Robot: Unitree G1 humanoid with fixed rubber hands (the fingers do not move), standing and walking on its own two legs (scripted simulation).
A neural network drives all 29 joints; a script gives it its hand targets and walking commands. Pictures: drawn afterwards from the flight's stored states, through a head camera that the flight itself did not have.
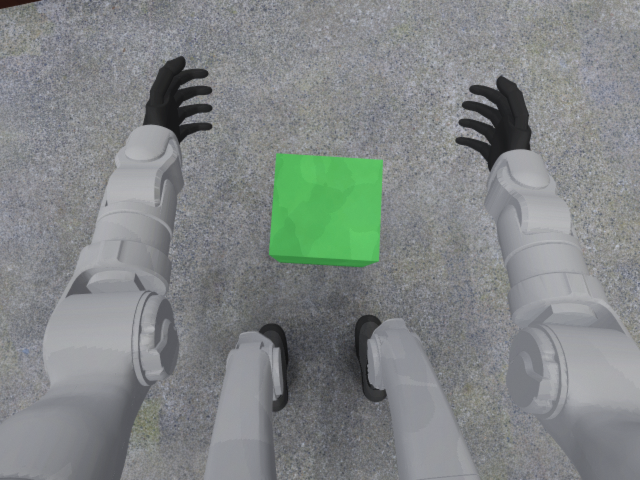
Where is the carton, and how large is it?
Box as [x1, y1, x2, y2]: [269, 153, 382, 266]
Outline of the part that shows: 276,153 269,254 280,262 363,266 377,261 379,247 382,160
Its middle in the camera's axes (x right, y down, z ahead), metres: +0.01 -0.05 +0.87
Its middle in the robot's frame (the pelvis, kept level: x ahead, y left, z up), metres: +0.47 -0.03 -0.51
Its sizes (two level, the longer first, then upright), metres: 0.210 0.200 0.250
